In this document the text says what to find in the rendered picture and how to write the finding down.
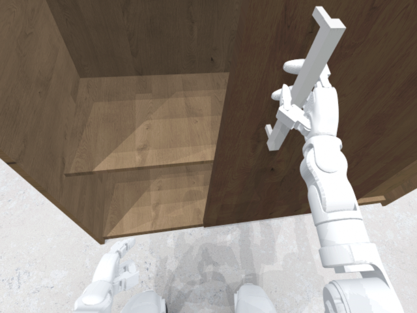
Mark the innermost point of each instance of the robot left forearm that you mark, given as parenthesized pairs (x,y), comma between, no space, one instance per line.
(96,298)

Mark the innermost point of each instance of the wardrobe door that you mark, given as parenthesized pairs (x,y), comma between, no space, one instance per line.
(374,71)
(398,179)

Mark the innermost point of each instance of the left robot thigh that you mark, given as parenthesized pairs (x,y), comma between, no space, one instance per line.
(145,302)

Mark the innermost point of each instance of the right robot hand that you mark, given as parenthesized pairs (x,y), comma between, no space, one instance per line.
(321,106)

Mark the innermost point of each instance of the robot right forearm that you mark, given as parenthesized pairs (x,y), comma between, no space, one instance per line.
(345,245)

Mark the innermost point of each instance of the left robot hand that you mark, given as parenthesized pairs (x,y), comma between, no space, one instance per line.
(121,276)

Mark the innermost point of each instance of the right robot thigh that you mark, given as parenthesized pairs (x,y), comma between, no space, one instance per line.
(252,299)

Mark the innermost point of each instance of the robot thigh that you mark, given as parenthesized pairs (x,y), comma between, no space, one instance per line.
(252,299)
(145,302)

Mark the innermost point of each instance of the right robot upper arm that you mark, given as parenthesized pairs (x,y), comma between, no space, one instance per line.
(359,295)

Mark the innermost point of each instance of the handle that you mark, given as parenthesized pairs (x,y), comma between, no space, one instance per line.
(326,40)

